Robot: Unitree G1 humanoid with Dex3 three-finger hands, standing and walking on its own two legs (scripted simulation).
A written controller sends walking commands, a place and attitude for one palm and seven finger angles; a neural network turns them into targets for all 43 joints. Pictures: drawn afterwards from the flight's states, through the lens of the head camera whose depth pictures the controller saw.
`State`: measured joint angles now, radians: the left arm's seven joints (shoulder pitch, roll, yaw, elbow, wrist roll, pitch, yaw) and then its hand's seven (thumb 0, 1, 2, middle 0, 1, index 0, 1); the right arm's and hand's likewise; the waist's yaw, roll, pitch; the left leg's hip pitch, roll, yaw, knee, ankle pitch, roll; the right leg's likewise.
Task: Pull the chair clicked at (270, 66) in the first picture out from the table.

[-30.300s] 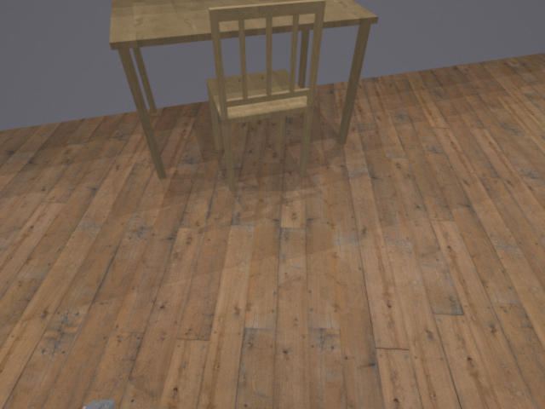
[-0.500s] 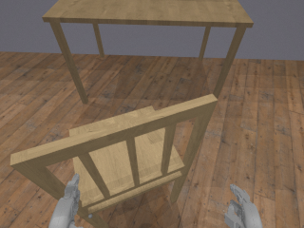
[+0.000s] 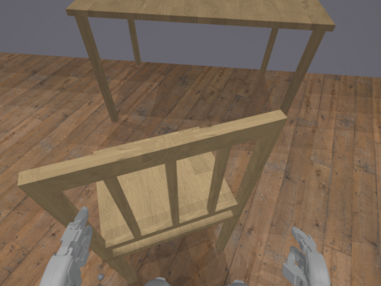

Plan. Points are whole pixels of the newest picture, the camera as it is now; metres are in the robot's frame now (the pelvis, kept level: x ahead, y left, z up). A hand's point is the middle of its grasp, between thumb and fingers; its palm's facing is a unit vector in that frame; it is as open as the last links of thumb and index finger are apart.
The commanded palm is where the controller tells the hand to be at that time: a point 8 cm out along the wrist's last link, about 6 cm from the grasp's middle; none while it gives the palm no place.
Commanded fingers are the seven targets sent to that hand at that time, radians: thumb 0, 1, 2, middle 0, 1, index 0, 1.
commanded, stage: draw the hand back to the body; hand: left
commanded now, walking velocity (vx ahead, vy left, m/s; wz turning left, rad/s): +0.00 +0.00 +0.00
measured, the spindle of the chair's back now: (173, 196) +0.32 +0.07 -0.02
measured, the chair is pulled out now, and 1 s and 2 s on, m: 0.67 0.67 0.67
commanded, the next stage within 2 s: step back with the hand held close in 1.36 s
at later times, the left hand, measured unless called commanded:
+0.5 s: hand (73, 251) +0.16 +0.19 +0.10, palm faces +0.09 -0.93 -0.35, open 15.8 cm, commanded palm +0.13 +0.26 +0.16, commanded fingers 0.00 0.07 0.50 -0.09 -0.13 -0.09 -0.13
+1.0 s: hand (42, 233) +0.18 +0.24 +0.12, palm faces +0.25 -0.83 -0.51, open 8.2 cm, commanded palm +0.18 +0.29 +0.25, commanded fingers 0.00 0.90 0.90 -0.20 -0.30 -0.20 -0.30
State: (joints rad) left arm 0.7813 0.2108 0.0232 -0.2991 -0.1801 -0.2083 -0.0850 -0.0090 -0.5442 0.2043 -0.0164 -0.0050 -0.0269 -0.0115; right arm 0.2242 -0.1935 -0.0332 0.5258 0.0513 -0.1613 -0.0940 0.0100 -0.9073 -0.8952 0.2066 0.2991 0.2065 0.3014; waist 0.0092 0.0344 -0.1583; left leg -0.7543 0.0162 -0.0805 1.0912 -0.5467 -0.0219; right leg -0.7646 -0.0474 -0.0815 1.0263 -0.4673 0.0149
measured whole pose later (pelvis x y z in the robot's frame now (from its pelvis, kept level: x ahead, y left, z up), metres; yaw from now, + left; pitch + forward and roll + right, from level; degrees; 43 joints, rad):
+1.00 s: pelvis +0.05 -0.01 +0.07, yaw +1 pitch -2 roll -1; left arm 0.66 0.43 0.14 -0.38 -0.07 0.22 0.15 0.01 0.62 0.77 -0.26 -0.29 -0.35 -0.29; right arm 0.20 -0.24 0.05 0.65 0.03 -0.25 -0.11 0.01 -0.91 -0.90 0.21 0.30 0.21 0.30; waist 0.08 0.07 0.03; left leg -0.13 0.02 -0.06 0.54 -0.37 -0.03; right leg -0.17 -0.04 -0.09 0.54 -0.33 0.01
